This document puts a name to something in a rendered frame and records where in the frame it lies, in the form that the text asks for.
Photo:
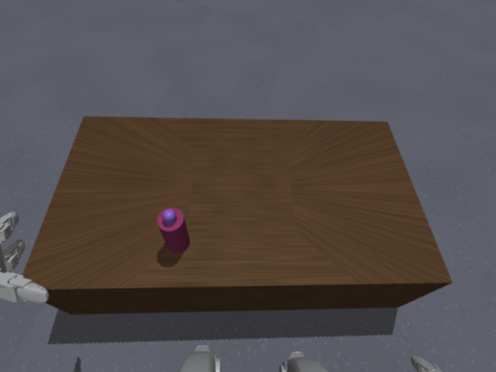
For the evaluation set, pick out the left robot hand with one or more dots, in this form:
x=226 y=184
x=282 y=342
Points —
x=14 y=287

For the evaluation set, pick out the bottle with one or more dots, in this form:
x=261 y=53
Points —
x=174 y=230

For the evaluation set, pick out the right robot hand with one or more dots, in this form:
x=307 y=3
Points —
x=422 y=365

